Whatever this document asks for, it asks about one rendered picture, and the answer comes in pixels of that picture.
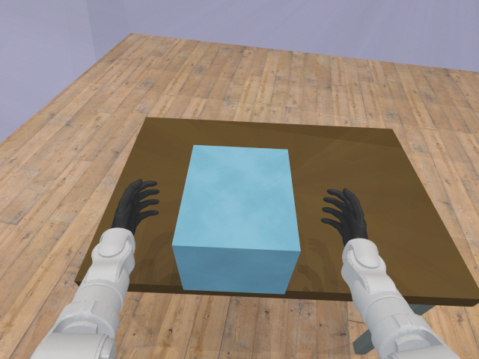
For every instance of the left robot hand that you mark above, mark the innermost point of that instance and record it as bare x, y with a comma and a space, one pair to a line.
127, 214

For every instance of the robot left forearm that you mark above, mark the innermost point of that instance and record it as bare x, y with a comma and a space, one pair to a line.
100, 296

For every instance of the carton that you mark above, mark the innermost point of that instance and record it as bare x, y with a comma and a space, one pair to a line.
236, 229

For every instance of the robot right forearm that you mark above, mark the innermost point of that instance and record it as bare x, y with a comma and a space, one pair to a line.
389, 318

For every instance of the right robot upper arm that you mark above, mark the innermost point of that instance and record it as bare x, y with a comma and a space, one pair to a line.
430, 352

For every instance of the left robot upper arm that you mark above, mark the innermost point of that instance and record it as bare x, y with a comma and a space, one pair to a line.
77, 346

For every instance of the right robot hand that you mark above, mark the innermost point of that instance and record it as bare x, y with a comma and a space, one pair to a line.
353, 224

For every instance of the table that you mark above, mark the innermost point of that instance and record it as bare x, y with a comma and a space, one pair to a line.
419, 253

